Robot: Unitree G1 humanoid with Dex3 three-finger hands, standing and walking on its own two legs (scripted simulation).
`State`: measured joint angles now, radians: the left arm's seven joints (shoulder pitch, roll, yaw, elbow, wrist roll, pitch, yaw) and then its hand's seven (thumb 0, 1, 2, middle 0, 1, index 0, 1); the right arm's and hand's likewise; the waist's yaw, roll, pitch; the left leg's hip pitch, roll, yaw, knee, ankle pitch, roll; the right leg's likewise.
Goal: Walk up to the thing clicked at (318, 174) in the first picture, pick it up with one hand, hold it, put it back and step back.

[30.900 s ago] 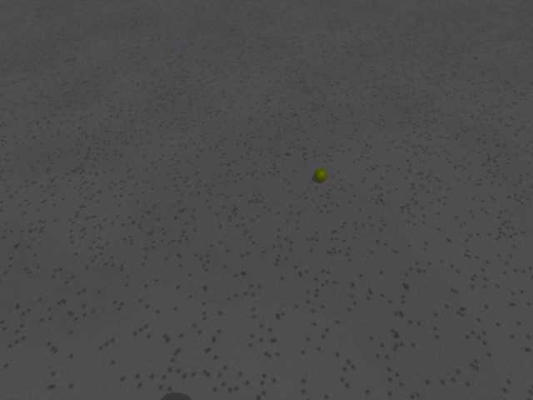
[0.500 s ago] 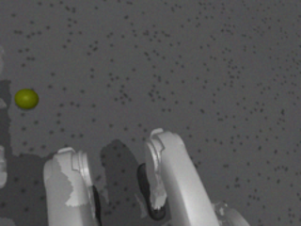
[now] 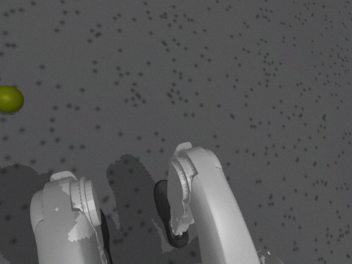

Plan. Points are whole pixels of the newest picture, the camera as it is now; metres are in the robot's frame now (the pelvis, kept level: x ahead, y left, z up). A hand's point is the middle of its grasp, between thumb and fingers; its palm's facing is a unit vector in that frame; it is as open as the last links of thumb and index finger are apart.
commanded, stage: home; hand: left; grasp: from above
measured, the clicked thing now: (7, 99) +0.52 +0.30 -0.29
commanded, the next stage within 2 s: none
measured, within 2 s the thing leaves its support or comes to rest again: neither
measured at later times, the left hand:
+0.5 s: hand out of the picture +0.38 +0.29 +0.02, palm faces -0.30 -0.59 -0.75, open 8.3 cm
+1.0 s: hand out of the picture +0.26 +0.22 +0.23, palm faces +0.13 -0.94 -0.30, open 7.4 cm
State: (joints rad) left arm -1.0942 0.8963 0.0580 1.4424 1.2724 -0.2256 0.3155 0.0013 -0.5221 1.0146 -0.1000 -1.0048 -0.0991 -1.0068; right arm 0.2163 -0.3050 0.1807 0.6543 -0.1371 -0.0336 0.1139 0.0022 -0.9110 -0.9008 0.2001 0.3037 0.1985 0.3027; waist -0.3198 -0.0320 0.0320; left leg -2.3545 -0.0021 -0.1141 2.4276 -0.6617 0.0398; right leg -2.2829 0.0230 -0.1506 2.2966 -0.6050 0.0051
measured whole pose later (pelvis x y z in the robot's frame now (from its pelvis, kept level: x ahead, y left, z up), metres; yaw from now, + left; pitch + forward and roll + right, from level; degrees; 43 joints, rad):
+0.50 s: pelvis +0.01 +0.00 +0.14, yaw +5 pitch +34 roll -6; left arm -0.45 0.53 0.05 0.64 0.58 0.05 0.00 0.00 0.65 0.91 -0.22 -0.39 -0.22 -0.39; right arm 0.20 -0.30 0.01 0.59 0.00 0.02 0.08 0.00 -0.91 -0.90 0.20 0.30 0.20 0.30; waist -0.10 0.05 -0.19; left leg -1.94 0.00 -0.06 2.00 -0.67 0.03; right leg -1.90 0.03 -0.08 1.91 -0.62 0.00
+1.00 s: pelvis +0.05 +0.00 +0.32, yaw +9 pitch +20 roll -4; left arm 0.13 0.28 0.04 0.22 0.02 0.32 0.08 0.01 0.89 0.90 -0.21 -0.30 -0.21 -0.30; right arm 0.19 -0.21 0.05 0.57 0.05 -0.13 -0.10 0.01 -0.91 -0.90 0.20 0.30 0.20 0.30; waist -0.08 0.03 -0.19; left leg -1.15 0.00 -0.07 1.36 -0.56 0.01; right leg -1.12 0.04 -0.07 1.29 -0.53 -0.01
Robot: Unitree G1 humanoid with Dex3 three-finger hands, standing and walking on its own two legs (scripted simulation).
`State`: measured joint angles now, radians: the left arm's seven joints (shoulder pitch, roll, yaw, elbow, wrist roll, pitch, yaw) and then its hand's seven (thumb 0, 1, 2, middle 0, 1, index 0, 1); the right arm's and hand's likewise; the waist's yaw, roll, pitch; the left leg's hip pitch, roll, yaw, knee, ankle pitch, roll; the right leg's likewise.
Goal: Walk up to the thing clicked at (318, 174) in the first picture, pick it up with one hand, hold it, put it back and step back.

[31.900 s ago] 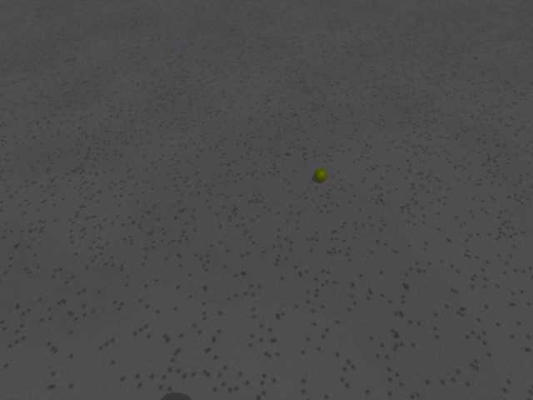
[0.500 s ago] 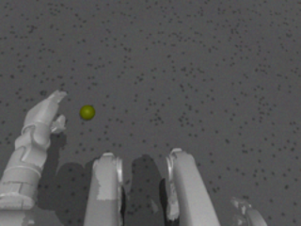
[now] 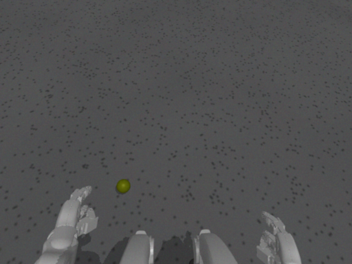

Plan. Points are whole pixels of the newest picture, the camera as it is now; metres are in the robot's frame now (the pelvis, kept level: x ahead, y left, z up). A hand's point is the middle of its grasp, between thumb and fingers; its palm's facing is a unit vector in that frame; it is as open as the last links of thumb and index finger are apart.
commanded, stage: home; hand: left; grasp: from above
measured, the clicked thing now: (123, 186) +0.52 +0.23 -0.61
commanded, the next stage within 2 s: none
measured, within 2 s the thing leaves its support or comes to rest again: neither
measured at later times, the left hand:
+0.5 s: hand (75, 237) +0.20 +0.19 +0.03, palm faces +0.08 -0.98 -0.20, open 7.4 cm
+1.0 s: hand (79, 236) +0.20 +0.18 +0.02, palm faces +0.07 -0.98 -0.20, open 7.4 cm
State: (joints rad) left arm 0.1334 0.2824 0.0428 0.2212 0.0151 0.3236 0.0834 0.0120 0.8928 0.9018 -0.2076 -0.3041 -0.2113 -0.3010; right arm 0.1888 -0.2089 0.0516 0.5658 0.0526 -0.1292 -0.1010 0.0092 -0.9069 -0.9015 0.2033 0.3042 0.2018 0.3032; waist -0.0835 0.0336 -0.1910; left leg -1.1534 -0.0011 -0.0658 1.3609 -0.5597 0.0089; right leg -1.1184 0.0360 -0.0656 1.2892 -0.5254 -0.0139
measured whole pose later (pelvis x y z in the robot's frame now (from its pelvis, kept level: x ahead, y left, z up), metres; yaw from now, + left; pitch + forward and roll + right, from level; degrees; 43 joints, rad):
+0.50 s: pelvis +0.05 +0.00 +0.07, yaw +2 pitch +10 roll -3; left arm 0.52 0.23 0.03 -0.11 -0.06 0.44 0.02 0.01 0.90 0.90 -0.20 -0.30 -0.20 -0.30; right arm 0.29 -0.22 0.05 0.50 0.02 -0.22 -0.18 0.01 -0.91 -0.90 0.20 0.30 0.20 0.30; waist -0.05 0.06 -0.19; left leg -0.68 -0.01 -0.07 1.00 -0.49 0.01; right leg -0.64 0.03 -0.06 0.92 -0.46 -0.01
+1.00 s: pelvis +0.04 +0.00 +0.07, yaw +2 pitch +10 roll -3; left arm 0.50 0.23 0.03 -0.10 -0.06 0.43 0.02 0.01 0.90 0.90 -0.20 -0.30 -0.20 -0.30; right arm 0.31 -0.22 0.04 0.54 0.01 -0.24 -0.18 0.01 -0.91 -0.90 0.20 0.30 0.20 0.30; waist -0.05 0.05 -0.16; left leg -0.68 0.00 -0.06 1.00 -0.49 0.01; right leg -0.64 0.03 -0.05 0.93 -0.46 -0.01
